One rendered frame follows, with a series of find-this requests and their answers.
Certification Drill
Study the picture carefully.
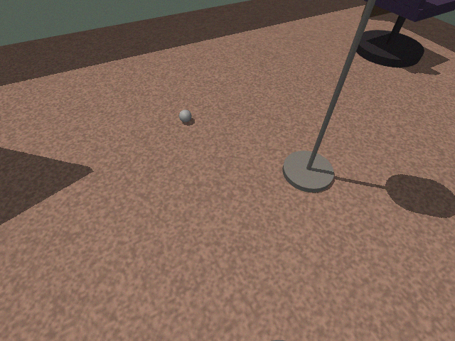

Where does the ball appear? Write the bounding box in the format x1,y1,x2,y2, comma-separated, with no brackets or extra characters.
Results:
179,109,192,122

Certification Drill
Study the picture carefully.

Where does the office chair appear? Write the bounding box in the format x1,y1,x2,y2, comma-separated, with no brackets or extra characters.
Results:
356,0,455,67

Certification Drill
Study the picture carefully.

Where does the floor lamp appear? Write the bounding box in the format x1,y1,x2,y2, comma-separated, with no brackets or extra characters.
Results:
282,0,376,193

